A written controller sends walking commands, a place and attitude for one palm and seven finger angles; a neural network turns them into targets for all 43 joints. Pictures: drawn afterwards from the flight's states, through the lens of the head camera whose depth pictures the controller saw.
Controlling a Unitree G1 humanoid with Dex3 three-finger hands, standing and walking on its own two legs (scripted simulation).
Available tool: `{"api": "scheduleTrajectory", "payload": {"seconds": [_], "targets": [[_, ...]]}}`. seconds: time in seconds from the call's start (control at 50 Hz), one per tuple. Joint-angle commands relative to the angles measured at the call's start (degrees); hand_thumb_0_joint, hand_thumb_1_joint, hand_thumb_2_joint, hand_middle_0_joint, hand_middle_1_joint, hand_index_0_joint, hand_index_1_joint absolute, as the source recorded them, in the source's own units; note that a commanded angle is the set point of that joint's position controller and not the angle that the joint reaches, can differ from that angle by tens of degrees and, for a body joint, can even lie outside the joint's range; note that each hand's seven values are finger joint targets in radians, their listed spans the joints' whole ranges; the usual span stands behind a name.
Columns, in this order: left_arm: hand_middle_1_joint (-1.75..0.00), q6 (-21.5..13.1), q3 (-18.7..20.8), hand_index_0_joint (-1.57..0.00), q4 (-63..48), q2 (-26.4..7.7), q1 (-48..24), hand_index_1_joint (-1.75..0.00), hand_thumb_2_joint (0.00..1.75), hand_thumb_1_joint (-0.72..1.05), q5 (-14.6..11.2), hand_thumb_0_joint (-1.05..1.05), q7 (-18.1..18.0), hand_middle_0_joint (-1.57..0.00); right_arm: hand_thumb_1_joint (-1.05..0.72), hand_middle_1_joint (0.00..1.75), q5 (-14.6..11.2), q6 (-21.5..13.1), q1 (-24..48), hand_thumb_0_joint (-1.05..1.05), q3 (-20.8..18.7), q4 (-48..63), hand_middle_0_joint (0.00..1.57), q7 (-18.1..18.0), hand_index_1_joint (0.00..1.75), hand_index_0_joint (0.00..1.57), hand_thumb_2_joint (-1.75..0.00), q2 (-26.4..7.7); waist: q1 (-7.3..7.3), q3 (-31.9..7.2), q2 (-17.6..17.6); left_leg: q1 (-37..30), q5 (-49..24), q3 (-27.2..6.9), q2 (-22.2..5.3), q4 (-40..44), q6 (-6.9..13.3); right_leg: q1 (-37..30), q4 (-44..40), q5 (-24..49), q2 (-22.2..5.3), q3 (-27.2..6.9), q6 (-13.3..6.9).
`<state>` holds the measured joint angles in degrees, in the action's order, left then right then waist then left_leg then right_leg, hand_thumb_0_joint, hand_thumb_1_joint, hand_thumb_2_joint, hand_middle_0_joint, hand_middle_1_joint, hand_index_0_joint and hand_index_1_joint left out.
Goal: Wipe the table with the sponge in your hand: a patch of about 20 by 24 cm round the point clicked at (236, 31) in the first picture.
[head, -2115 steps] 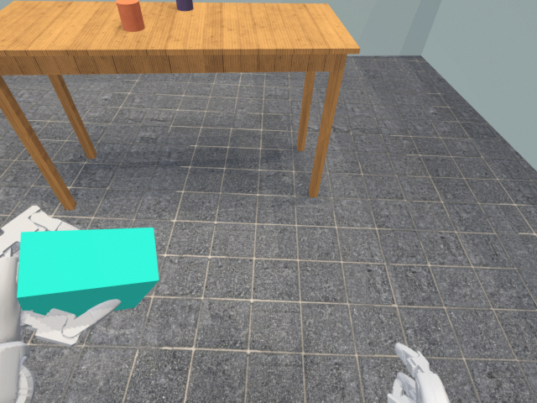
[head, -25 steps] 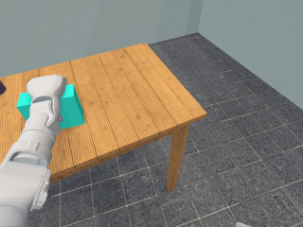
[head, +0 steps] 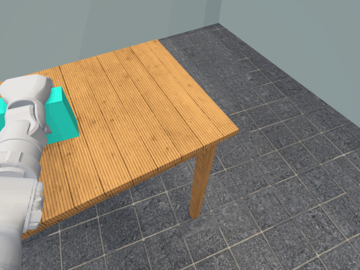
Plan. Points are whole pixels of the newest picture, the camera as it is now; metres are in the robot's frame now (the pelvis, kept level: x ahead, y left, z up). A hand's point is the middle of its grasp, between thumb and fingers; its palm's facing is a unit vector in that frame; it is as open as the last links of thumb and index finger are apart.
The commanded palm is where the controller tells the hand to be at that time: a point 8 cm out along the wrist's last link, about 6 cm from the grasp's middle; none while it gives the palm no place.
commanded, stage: slide back across to the first lane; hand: left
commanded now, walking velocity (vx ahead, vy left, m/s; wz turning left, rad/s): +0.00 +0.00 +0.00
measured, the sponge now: (42, 125) +0.43 +0.34 +0.06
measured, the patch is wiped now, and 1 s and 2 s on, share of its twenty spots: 0.90 0.95 1.00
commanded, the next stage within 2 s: wipe back along the first lane in 0.68 s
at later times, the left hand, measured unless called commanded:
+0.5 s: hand (16, 112) +0.43 +0.37 +0.11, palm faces -0.07 +0.03 -1.00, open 9.8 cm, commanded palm +0.41 +0.37 +0.16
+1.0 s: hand out of the picture +0.40 +0.40 +0.11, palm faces -0.06 +0.04 -1.00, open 9.8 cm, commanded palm +0.37 +0.39 +0.15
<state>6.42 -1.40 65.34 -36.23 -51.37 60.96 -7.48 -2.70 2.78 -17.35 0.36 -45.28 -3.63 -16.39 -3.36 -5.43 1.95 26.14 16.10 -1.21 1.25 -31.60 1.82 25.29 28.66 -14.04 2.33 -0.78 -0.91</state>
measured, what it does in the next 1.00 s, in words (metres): stands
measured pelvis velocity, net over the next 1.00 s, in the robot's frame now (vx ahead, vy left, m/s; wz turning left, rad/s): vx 0.01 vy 0.02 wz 0.01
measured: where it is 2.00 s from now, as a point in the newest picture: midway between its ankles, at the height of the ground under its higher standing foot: outside the picture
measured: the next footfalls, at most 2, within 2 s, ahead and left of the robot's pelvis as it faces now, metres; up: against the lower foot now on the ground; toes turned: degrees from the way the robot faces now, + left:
none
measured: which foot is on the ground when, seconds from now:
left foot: down 0.00-1.00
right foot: down 0.00-1.00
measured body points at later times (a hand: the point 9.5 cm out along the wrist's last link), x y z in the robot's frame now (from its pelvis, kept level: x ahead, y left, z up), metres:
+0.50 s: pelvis +0.02 +0.02 +0.00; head +0.06 +0.01 +0.45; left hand +0.43 +0.37 +0.16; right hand +0.09 -0.25 -0.13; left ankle -0.01 +0.10 -0.73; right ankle -0.01 -0.11 -0.73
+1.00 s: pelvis +0.01 +0.02 +0.00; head +0.06 +0.02 +0.45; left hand +0.40 +0.39 +0.16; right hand +0.11 -0.25 -0.13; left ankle -0.01 +0.10 -0.73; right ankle -0.01 -0.11 -0.73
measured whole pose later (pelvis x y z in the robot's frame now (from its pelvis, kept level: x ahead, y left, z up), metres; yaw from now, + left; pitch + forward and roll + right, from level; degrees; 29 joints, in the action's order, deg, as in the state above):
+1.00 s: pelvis +0.01 +0.02 +0.00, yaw +1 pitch +9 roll -2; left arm 1.0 3.7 51.6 -39.8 -38.5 59.8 -4.9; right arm -2.6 5.3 -15.0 -0.7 -42.9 -3.1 -16.4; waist 0.6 -4.4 2.4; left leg 22.1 16.7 -1.5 2.7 -30.2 3.3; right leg 20.4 26.0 -14.4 0.9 -0.6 0.4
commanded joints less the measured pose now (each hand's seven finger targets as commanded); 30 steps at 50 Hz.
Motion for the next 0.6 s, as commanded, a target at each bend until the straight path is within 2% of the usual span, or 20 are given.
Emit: {"api": "scheduleTrajectory", "payload": {"seconds": [0.0, 0.02, 0.06, 0.08, 0.1, 0.14, 0.16, 0.2, 0.22, 0.24, 0.28, 0.3, 0.32, 0.36, 0.38, 0.44, 0.5, 0.54, 0.56, 0.58], "targets": [[-1.60, 1.6, 2.0, -1.20, -3.8, -17.5, -21.3, -1.60, 1.30, 0.10, 2.9, 0.00, -2.7, -1.20, -0.90, 0.30, 0.0, -1.6, -2.9, 0.00, -2.7, 3.9, 0.20, -0.5, 0.30, 0.20, -0.90, -9.3, -0.58, -14.5, -1.2, -3.6, -12.7, 1.3, 0.9, 3.1, 0.8, -8.6, -2.2, 13.0, 0.5, 0.2, -1.5], [-1.60, 1.7, 1.7, -1.20, -3.1, -16.5, -19.8, -1.60, 1.30, 0.10, 3.0, 0.00, -2.8, -1.20, -0.90, 0.30, 0.1, -1.7, -3.3, 0.00, -2.9, 4.0, 0.20, -0.3, 0.30, 0.20, -0.90, -9.0, -0.07, -14.7, -0.5, -3.8, -13.6, 1.3, 0.9, 2.8, 0.7, -8.7, -2.0, 13.7, 0.6, 0.5, -1.6], [-1.60, 1.4, 4.1, -1.20, -4.5, -19.0, -18.1, -1.60, 1.30, 0.10, 2.8, 0.00, -3.0, -1.20, -0.90, 0.30, 0.2, -1.5, -3.1, 0.00, -3.0, 4.5, 0.20, 0.0, 0.30, 0.20, -0.90, -9.1, 1.29, -17.8, -0.8, -4.4, -15.6, 1.5, 0.8, 2.4, 0.7, -11.5, -1.5, 16.1, 0.6, 0.2, -1.7], [-1.60, 1.0, 4.7, -1.20, -6.4, -19.4, -17.8, -1.60, 1.30, 0.10, 2.5, 0.00, -2.7, -1.20, -0.90, 0.30, 0.2, -1.3, -2.6, 0.00, -3.0, 5.0, 0.20, 0.1, 0.30, 0.20, -0.90, -8.9, 2.20, -20.0, 1.3, -5.4, -18.1, 1.5, 0.9, 2.6, 0.6, -13.2, -1.3, 18.3, 0.5, 0.1, -2.0], [-1.60, 0.8, 5.0, -1.20, -6.9, -19.9, -17.7, -1.60, 1.30, 0.10, 2.4, 0.00, -2.7, -1.20, -0.90, 0.30, 0.2, -1.3, -2.7, 0.00, -3.0, 5.2, 0.20, 0.2, 0.30, 0.20, -0.90, -8.8, 1.90, -20.1, 1.3, -5.6, -18.2, 1.7, 0.8, 2.3, 0.7, -13.6, -0.9, 18.5, 0.6, 0.2, -1.8], [-1.60, 1.2, 5.9, -1.20, -5.7, -20.9, -15.8, -1.60, 1.30, 0.10, 2.0, 0.00, -2.6, -1.20, -0.90, 0.30, 0.0, -0.9, -1.8, 0.00, -2.8, 5.4, 0.20, 0.2, 0.30, 0.20, -0.90, -9.2, 2.01, -17.1, -1.1, -3.9, -15.4, 1.8, 1.0, 3.0, 0.7, -13.7, -1.8, 16.6, 0.6, 0.3, -1.5], [-1.60, 1.3, 5.4, -1.20, -6.3, -20.9, -16.5, -1.60, 1.30, 0.10, 2.1, 0.00, -2.5, -1.20, -0.90, 0.30, -0.1, -0.9, -1.3, 0.00, -2.7, 5.6, 0.20, 0.0, 0.30, 0.20, -0.90, -9.1, 1.76, -16.2, -0.9, -3.9, -14.8, 1.8, 1.0, 3.4, 0.8, -13.5, -2.1, 15.7, 0.6, 0.3, -1.5], [-1.60, 1.0, 6.8, -1.20, -8.1, -23.2, -17.3, -1.60, 1.30, 0.10, 2.6, 0.00, -2.4, -1.20, -0.90, 0.30, 0.0, -0.7, -0.9, 0.00, -2.7, 5.7, 0.20, -0.1, 0.30, 0.20, -0.90, -9.1, 2.63, -17.4, 2.1, -5.4, -16.6, 1.7, 1.0, 3.8, 0.7, -14.2, -1.9, 16.1, 0.6, 0.3, -1.9], [-1.60, 1.3, 6.0, -1.20, -7.9, -22.4, -17.3, -1.60, 1.30, 0.10, 2.8, 0.00, -2.4, -1.20, -0.90, 0.30, -0.1, -0.7, -0.7, 0.00, -2.6, 5.8, 0.20, -0.1, 0.30, 0.20, -0.90, -9.1, 2.30, -16.0, 2.1, -5.5, -16.6, 1.4, 0.9, 4.0, 0.5, -13.4, -2.2, 15.6, 0.7, 0.7, -2.0], [-1.60, 1.2, 5.9, -1.20, -9.0, -22.0, -18.2, -1.60, 1.30, 0.10, 2.9, 0.00, -2.3, -1.20, -0.90, 0.30, -0.1, -0.7, -0.4, 0.00, -2.7, 5.9, 0.20, 0.0, 0.30, 0.20, -0.90, -9.1, 2.26, -16.2, 2.2, -6.2, -16.8, 1.4, 0.7, 4.3, 0.5, -13.2, -2.3, 15.2, 0.8, 0.9, -2.0], [-1.60, 0.5, 7.8, -1.20, -12.0, -23.4, -17.0, -1.60, 1.30, 0.10, 2.4, 0.00, -1.9, -1.20, -0.90, 0.30, 0.0, -0.8, 0.3, 0.00, -2.9, 6.5, 0.20, -0.1, 0.30, 0.20, -0.90, -8.9, 3.82, -19.7, 3.8, -8.5, -21.0, 1.2, 0.6, 4.4, 0.3, -15.6, -2.3, 17.7, 0.7, 0.8, -2.4], [-1.60, 0.4, 6.5, -1.20, -12.3, -22.0, -17.0, -1.60, 1.30, 0.10, 2.4, 0.00, -1.8, -1.20, -0.90, 0.30, 0.0, -0.7, 0.1, 0.00, -2.9, 6.6, 0.20, 0.0, 0.30, 0.20, -0.90, -8.7, 3.15, -19.2, 3.8, -9.0, -21.8, 1.2, 0.6, 4.1, 0.4, -15.3, -1.9, 18.1, 0.8, 1.0, -2.2], [-1.60, 0.3, 6.8, -1.20, -12.8, -21.3, -15.3, -1.60, 1.30, 0.10, 1.9, 0.00, -1.6, -1.20, -0.90, 0.30, 0.0, -0.8, 0.3, 0.00, -3.1, 6.7, 0.20, 0.1, 0.30, 0.20, -0.90, -8.7, 3.48, -18.8, 3.2, -9.6, -22.9, 1.1, 0.5, 4.0, 0.4, -15.3, -2.0, 18.6, 0.8, 1.3, -2.2], [-1.60, 0.0, 7.2, -1.20, -14.2, -21.5, -14.9, -1.60, 1.30, 0.10, 0.8, 0.00, -0.9, -1.20, -0.90, 0.30, -0.2, -0.7, 0.8, 0.00, -3.1, 6.9, 0.20, -0.1, 0.30, 0.20, -0.90, -8.9, 3.24, -18.1, 1.9, -10.1, -22.8, 1.0, 0.4, 4.4, 0.4, -15.7, -2.6, 18.6, 0.9, 1.4, -2.1], [-1.60, -0.6, 7.5, -1.20, -15.2, -21.6, -15.3, -1.60, 1.30, 0.10, 0.7, 0.00, -0.4, -1.20, -0.90, 0.30, -0.2, -0.7, 1.1, 0.00, -3.1, 6.9, 0.20, -0.2, 0.30, 0.20, -0.90, -8.9, 3.50, -18.4, 2.5, -11.0, -25.0, 0.8, 0.3, 4.6, 0.3, -15.7, -2.9, 19.5, 0.8, 1.4, -2.4], [-1.60, -1.3, 7.3, -1.20, -15.4, -21.0, -13.4, -1.60, 1.30, 0.10, 1.3, 0.00, 0.1, -1.20, -0.90, 0.30, 0.0, -0.6, 0.8, 0.00, -3.4, 6.5, 0.20, -0.2, 0.30, 0.20, -0.90, -9.2, 3.08, -17.2, 1.9, -11.9, -26.5, 0.6, 0.3, 4.1, 0.3, -14.4, -2.8, 19.6, 0.9, 1.7, -2.2], [-1.60, -2.1, 6.5, -1.20, -17.6, -20.0, -13.4, -1.60, 1.30, 0.10, 1.3, 0.00, 0.7, -1.20, -0.90, 0.30, -0.1, -0.4, 1.1, 0.00, -3.4, 6.7, 0.20, -0.3, 0.30, 0.20, -0.90, -9.0, 3.19, -17.2, 4.1, -14.0, -29.8, 0.3, 0.1, 3.8, -0.2, -13.4, -2.7, 19.2, 0.8, 1.7, -2.3], [-1.60, -2.1, 6.8, -1.20, -17.1, -21.2, -14.6, -1.60, 1.30, 0.10, 1.7, 0.00, 1.0, -1.20, -0.90, 0.30, -0.1, 0.1, 1.2, 0.00, -3.4, 6.5, 0.20, -0.5, 0.30, 0.20, -0.90, -9.4, 2.64, -15.7, 2.9, -13.2, -27.5, 0.2, 0.3, 3.9, -0.3, -12.7, -3.0, 18.3, 0.9, 2.0, -2.4], [-1.60, -2.3, 6.3, -1.20, -17.3, -20.4, -14.5, -1.60, 1.30, 0.10, 1.6, 0.00, 1.1, -1.20, -0.90, 0.30, 0.0, 0.0, 1.3, 0.00, -3.4, 6.5, 0.20, -0.5, 0.30, 0.20, -0.90, -9.2, 2.72, -16.2, 3.1, -13.5, -27.4, 0.3, 0.4, 3.8, -0.2, -12.7, -3.0, 18.4, 0.8, 1.9, -2.5], [-1.60, -3.0, 7.0, -1.20, -19.0, -21.1, -15.1, -1.60, 1.30, 0.10, 1.4, 0.00, 1.6, -1.20, -0.90, 0.30, 0.0, 0.0, 1.6, 0.00, -3.4, 6.9, 0.20, -0.6, 0.30, 0.20, -0.90, -9.1, 3.30, -17.2, 4.3, -14.2, -29.9, -0.1, 0.2, 4.2, -0.5, -13.3, -3.3, 19.0, 0.7, 1.9, -2.7]]}}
